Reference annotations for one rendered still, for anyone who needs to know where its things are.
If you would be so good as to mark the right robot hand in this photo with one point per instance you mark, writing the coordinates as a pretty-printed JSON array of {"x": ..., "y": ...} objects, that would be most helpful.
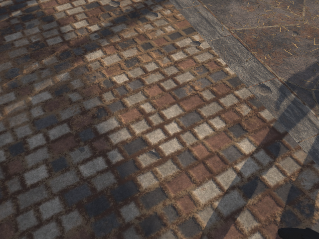
[{"x": 297, "y": 233}]

